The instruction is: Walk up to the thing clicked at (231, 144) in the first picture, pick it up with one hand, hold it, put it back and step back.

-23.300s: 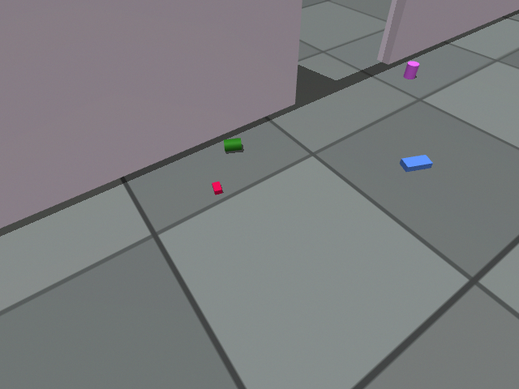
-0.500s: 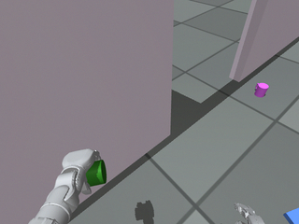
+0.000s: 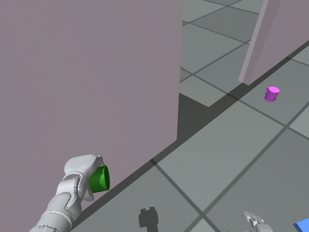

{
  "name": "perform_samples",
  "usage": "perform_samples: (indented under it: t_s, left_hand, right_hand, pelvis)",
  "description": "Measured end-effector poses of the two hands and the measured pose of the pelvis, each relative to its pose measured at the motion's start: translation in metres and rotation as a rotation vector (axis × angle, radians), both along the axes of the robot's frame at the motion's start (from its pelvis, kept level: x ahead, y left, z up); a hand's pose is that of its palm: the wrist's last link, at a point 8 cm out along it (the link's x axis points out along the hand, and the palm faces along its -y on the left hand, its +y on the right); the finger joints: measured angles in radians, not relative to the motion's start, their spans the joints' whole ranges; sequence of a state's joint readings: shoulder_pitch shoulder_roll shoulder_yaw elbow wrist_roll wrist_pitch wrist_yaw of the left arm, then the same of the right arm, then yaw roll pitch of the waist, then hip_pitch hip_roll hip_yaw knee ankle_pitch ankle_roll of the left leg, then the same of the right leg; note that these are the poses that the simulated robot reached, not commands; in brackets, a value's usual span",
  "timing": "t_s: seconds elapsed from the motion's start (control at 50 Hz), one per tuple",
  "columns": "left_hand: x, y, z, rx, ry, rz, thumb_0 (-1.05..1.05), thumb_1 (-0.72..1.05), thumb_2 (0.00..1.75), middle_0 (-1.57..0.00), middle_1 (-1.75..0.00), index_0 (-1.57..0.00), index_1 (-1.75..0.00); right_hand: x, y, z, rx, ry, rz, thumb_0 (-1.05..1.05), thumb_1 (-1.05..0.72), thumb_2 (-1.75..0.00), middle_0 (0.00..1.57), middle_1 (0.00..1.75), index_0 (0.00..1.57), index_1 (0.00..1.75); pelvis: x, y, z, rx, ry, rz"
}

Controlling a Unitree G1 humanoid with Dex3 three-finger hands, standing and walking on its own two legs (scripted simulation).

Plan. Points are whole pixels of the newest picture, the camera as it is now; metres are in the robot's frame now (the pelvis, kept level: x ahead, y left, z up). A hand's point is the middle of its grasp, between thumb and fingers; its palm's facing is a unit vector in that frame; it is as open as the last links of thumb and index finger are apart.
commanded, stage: crouch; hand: left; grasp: from above
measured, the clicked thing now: (90, 180) +0.30 +0.22 -0.06
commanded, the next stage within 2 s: lower in 1.96 s
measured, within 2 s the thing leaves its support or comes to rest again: neither
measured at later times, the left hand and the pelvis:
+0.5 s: hand (91, 196) +0.28 +0.23 -0.13, palm faces -0.50 -0.05 -0.87, open 9.9 cm; pelvis +0.00 +0.00 -0.02, yaw +1 degrees
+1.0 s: hand (107, 199) +0.35 +0.25 -0.37, palm faces -0.44 -0.04 -0.90, open 9.9 cm; pelvis -0.06 +0.01 -0.23, yaw +0 degrees
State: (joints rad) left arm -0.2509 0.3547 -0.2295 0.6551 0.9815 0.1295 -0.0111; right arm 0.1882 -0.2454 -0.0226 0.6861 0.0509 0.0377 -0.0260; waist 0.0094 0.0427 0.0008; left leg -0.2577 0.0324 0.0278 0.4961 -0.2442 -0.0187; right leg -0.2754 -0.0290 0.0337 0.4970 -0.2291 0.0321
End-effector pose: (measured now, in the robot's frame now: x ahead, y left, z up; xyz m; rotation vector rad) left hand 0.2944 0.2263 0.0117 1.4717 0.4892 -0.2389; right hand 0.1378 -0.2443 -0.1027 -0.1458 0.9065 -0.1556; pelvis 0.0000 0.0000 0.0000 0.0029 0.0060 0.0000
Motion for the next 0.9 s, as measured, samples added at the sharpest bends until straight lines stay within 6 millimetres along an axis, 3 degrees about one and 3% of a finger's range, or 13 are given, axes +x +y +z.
perform_samples:
  t_s: [0.16, 0.24, 0.38, 0.5, 0.58, 0.7, 0.9]
  left_hand:
    - [0.008, 0.004, 0.006, 0.019, -0.036, 0.022, 0.01, 0.01, 0.46, -0.76, -0.48, -0.75, -0.47]
    - [0.007, 0.003, 0.000, 0.014, -0.019, 0.023, 0.01, 0.01, 0.46, -0.75, -0.48, -0.74, -0.47]
    - [-0.006, 0.001, -0.039, 0.012, 0.045, 0.001, 0.01, 0.01, 0.45, -0.76, -0.47, -0.75, -0.46]
    - [-0.008, 0.007, -0.083, 0.049, 0.058, -0.010, 0.01, 0.02, 0.41, -0.77, -0.47, -0.75, -0.45]
    - [0.002, 0.012, -0.116, 0.073, 0.030, -0.022, 0.00, 0.03, 0.40, -0.76, -0.47, -0.75, -0.46]
    - [0.027, 0.018, -0.174, 0.102, -0.026, -0.014, 0.01, 0.05, 0.39, -0.74, -0.49, -0.73, -0.47]
    - [0.060, 0.022, -0.278, 0.091, -0.039, 0.029, 0.01, 0.06, 0.40, -0.72, -0.50, -0.71, -0.48]
  right_hand:
    - [0.000, -0.001, -0.003, 0.008, 0.021, -0.004, 0.01, -0.90, -0.89, 0.20, 0.29, 0.20, 0.30]
    - [0.000, -0.003, -0.003, 0.009, 0.023, -0.012, 0.01, -0.89, -0.89, 0.20, 0.29, 0.20, 0.30]
    - [-0.007, -0.010, -0.004, -0.017, 0.061, -0.014, 0.01, -0.89, -0.89, 0.20, 0.29, 0.20, 0.30]
    - [-0.028, -0.021, -0.020, -0.066, 0.143, -0.011, 0.01, -0.89, -0.89, 0.20, 0.29, 0.21, 0.30]
    - [-0.051, -0.031, -0.045, -0.110, 0.204, -0.017, 0.00, -0.89, -0.89, 0.20, 0.29, 0.21, 0.30]
    - [-0.090, -0.039, -0.098, -0.154, 0.286, -0.058, 0.00, -0.89, -0.89, 0.20, 0.29, 0.20, 0.30]
    - [-0.143, -0.022, -0.203, -0.138, 0.414, -0.097, 0.01, -0.89, -0.89, 0.20, 0.29, 0.20, 0.30]
  pelvis:
    - [0.004, 0.000, 0.000, -0.001, 0.002, 0.004]
    - [0.006, -0.001, 0.000, -0.001, 0.006, 0.006]
    - [0.004, -0.003, -0.003, -0.001, 0.038, 0.011]
    - [-0.005, -0.004, -0.018, -0.009, 0.125, 0.019]
    - [-0.013, -0.003, -0.044, -0.019, 0.221, 0.022]
    - [-0.027, 0.002, -0.098, -0.032, 0.359, 0.019]
    - [-0.048, 0.008, -0.192, -0.048, 0.535, 0.013]
